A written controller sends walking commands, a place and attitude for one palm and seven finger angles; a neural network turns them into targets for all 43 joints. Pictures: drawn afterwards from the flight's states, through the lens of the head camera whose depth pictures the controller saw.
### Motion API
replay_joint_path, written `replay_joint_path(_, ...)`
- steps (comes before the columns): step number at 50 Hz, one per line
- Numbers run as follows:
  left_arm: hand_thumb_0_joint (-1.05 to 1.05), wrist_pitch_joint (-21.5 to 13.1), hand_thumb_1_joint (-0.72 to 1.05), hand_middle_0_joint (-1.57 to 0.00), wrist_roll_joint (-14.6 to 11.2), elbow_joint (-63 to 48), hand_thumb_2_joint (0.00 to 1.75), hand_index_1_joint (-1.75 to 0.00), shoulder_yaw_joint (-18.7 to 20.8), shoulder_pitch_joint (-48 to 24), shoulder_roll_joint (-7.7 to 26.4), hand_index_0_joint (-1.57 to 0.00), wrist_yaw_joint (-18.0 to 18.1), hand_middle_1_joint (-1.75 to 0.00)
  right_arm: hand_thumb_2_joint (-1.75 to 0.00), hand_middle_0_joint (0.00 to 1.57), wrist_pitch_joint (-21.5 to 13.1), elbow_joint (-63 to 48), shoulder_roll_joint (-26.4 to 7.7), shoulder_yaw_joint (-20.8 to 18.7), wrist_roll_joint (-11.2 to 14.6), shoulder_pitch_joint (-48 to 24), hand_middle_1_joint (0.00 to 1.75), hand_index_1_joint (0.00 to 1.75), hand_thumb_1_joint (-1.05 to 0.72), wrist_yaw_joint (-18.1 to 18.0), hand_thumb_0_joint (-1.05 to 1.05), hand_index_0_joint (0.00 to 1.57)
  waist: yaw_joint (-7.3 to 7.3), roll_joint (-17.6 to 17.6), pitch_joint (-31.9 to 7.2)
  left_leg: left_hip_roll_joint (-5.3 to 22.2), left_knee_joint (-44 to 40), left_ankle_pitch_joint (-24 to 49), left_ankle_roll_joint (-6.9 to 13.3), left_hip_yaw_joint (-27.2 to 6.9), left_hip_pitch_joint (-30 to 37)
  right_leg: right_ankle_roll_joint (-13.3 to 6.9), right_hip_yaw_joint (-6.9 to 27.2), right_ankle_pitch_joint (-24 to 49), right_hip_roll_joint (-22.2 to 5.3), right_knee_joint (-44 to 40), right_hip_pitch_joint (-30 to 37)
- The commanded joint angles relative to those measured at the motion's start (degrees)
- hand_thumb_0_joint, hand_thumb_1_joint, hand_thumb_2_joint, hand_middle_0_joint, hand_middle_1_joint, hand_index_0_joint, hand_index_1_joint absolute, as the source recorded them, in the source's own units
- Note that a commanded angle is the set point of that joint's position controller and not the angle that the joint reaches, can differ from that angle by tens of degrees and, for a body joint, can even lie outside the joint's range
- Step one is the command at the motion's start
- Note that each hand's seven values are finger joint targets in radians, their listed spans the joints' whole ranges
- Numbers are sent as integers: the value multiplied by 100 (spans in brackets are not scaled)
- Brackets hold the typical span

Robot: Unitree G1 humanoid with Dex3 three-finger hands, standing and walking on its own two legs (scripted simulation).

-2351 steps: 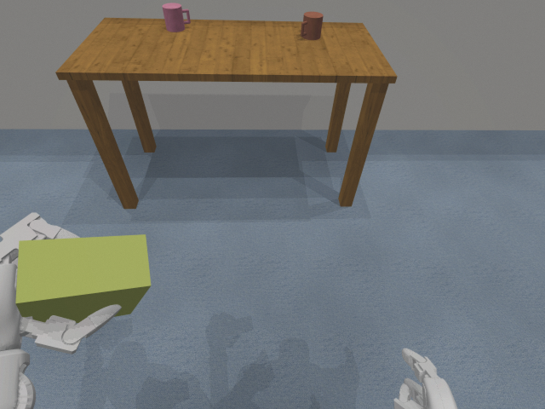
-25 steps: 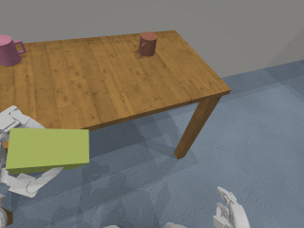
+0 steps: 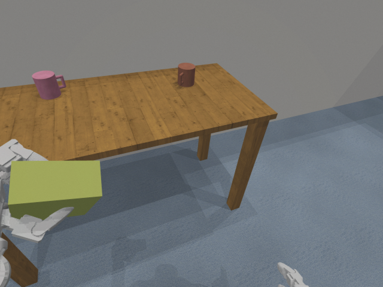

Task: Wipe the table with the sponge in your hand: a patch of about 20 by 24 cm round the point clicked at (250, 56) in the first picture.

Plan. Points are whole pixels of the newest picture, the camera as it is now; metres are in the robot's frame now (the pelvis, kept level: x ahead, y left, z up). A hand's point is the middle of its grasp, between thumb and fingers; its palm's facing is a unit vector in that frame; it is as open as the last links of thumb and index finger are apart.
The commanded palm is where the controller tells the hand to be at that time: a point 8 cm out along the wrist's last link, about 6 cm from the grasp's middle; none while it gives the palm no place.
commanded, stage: stop stepping back and stand still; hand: left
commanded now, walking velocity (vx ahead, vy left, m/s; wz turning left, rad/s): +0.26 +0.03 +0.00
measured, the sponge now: (67, 192) +0.22 +0.22 +0.16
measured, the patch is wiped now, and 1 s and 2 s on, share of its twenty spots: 1.00 1.00 1.00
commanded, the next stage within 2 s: stand and wait in 0.72 s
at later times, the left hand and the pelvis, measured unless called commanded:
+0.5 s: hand (38, 231) +0.15 +0.22 +0.18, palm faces +0.45 -0.81 -0.38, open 9.7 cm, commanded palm +0.10 +0.25 +0.20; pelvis -0.05 -0.03 +0.00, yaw +3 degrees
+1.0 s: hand (35, 224) +0.16 +0.23 +0.17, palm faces +0.45 -0.83 -0.34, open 9.7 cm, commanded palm +0.11 +0.27 +0.20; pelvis -0.03 -0.02 +0.02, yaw +4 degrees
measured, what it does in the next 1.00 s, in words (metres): steps on the spot: right foot, then left foot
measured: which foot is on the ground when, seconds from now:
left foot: down 0.00-0.08, up 0.10-0.30, down 0.32-1.00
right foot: up 0.00-0.06, down 0.08-1.00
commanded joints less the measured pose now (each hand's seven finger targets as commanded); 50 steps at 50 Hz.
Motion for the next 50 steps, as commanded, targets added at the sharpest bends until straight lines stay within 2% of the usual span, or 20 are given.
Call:
replay_joint_path(1,0,-270,10,-120,-51,-696,130,-160,258,-666,649,-120,24,-160,-90,20,-240,-951,-1061,-287,-99,-990,30,30,-90,-111,0,20,214,1314,351,948,-1426,-1953,633,-963,-1303,-53,-379,-81,126,-2367,2071)
replay_joint_path(2,0,-231,10,-120,-29,-728,130,-160,190,-609,627,-120,10,-160,-90,20,-195,-995,-1053,-307,-106,-995,30,30,-90,-109,0,20,321,666,210,540,-315,-1844,497,-553,-1525,-111,-422,236,203,-3084,2705)
replay_joint_path(3,0,-216,10,-120,1,-769,130,-160,201,-604,720,-120,-24,-160,-90,20,-137,-1029,-981,-353,-98,-995,30,30,-90,-100,0,20,322,-668,135,-15,1706,-1440,344,84,-1799,-408,436,428,-408,-3821,2808)
replay_joint_path(4,0,-222,10,-120,12,-797,130,-160,290,-548,907,-120,-50,-160,-90,20,-109,-1116,-957,-378,-77,-1030,30,30,-90,-72,0,20,176,-1661,-27,-304,3356,-1056,201,-141,-2151,-838,2572,173,-1638,-4590,2558)
replay_joint_path(5,0,-310,10,-120,-98,-1270,130,-160,304,-971,925,-120,-63,-160,-90,20,-121,-1030,-859,-364,-45,-1052,30,30,-90,-55,0,20,98,-1479,-77,-66,3751,-628,132,-575,-2066,-1009,3217,-1157,-1963,-5000,1934)
replay_joint_path(8,0,-400,10,-120,-119,-1722,130,-160,458,-823,1102,-120,-68,-160,-90,20,-7,-738,-836,-335,-93,-1024,30,30,-90,-11,0,20,-33,-9,544,344,3143,-50,162,-607,-1243,-1021,2336,-1792,-1871,-4908,161)
replay_joint_path(13,0,-323,10,-120,-91,-1661,130,-160,452,-367,998,-120,238,-160,-90,20,-131,-914,-717,-218,-170,-1009,30,30,-90,-284,0,20,26,130,-123,-51,-571,-563,330,380,768,-614,1000,-1951,-1166,-4041,362)
replay_joint_path(16,0,-312,10,-120,-100,-1628,130,-160,510,-497,934,-120,332,-160,-90,20,-203,-1139,-1093,-387,-131,-1014,30,30,-90,-338,0,20,82,2083,-85,1383,-2452,-1155,1071,-2093,897,62,-341,-873,245,-859,223)
replay_joint_path(18,0,-234,10,-120,-38,-1085,130,-160,433,-356,830,-120,254,-160,-90,20,-249,-1012,-961,-407,-82,-888,30,30,-90,-197,0,20,22,1680,495,1476,-2634,-1632,1180,-2281,120,54,265,-610,-141,-532,23)
replay_joint_path(22,0,-152,10,-120,-69,-747,130,-160,180,31,599,-120,151,-160,-90,20,-167,-1088,-995,-335,-136,-1178,30,30,-90,-157,0,20,310,165,630,537,-802,-1457,439,-737,-1414,-34,100,182,-15,-3610,2628)
replay_joint_path(23,0,-166,10,-120,-32,-794,130,-160,172,-77,714,-120,94,-160,-90,20,-84,-1137,-1004,-426,-169,-1187,30,30,-90,-152,0,20,271,-1176,679,-66,1023,-1252,187,-112,-1827,-459,1636,-640,-892,-4491,2521)
replay_joint_path(24,0,-219,10,-120,1,-1093,130,-160,179,-405,782,-120,69,-160,-90,20,-73,-1188,-990,-443,-146,-1225,30,30,-90,-98,0,20,177,-1214,525,-137,2228,-741,86,-283,-1708,-823,3167,-1078,-1928,-5229,2030)
replay_joint_path(27,0,-331,10,-120,-72,-1768,130,-160,366,-820,1034,-120,118,-160,-90,20,-33,-929,-889,-397,-174,-1043,30,30,-90,-72,0,20,9,-7,358,284,1594,-451,111,-503,-512,-947,2331,-1301,-1807,-4978,884)
replay_joint_path(30,0,-312,10,-120,-37,-1815,130,-160,302,-661,934,-120,268,-160,-90,20,-24,-990,-801,-285,-223,-1130,30,30,-90,-235,0,20,1,268,221,144,-595,-262,217,-153,969,-596,1188,-1326,-1180,-4273,448)
replay_joint_path(33,0,-319,10,-120,-15,-1722,130,-160,330,-639,827,-120,392,-160,-90,20,-91,-1142,-1059,-360,-200,-1181,30,30,-90,-314,0,20,198,1684,44,998,-2182,-1065,596,-1581,370,-8,92,-69,64,-2667,1316)
replay_joint_path(35,0,-214,10,-120,-17,-1033,130,-160,242,-325,624,-120,347,-160,-90,20,-87,-1092,-912,-302,-97,-1197,30,30,-90,-305,0,20,176,1303,395,863,-2460,-2197,447,-1486,-754,119,109,-103,132,-2801,1945)
replay_joint_path(38,0,-207,10,-120,6,-866,130,-160,151,-353,612,-120,247,-160,-90,20,-122,-1107,-880,-331,-163,-1219,30,30,-90,-215,0,20,132,-109,532,174,-925,-646,183,-626,-349,-122,1059,-317,-428,-4272,1601)
replay_joint_path(40,0,-212,10,-120,-8,-1084,130,-160,94,-504,692,-120,226,-160,-90,20,-109,-977,-805,-309,-194,-1180,30,30,-90,-147,0,20,59,-331,371,64,-229,-72,96,-402,200,-377,1687,-904,-1035,-4800,1160)
replay_joint_path(45,0,-266,10,-120,-23,-1547,130,-160,176,-537,815,-120,318,-160,-90,20,-94,-1023,-892,-286,-248,-1293,30,30,-90,-197,0,20,130,708,288,302,-1404,33,187,-802,599,-243,967,-297,-590,-4240,1307)
replay_joint_path(50,0,-286,10,-120,-9,-1336,130,-160,305,-237,773,-120,335,-160,-90,20,-64,-1105,-887,-302,-226,-1248,30,30,-90,-206,0,20,177,557,113,350,-1680,383,179,-852,263,-77,621,711,-256,-3983,2083)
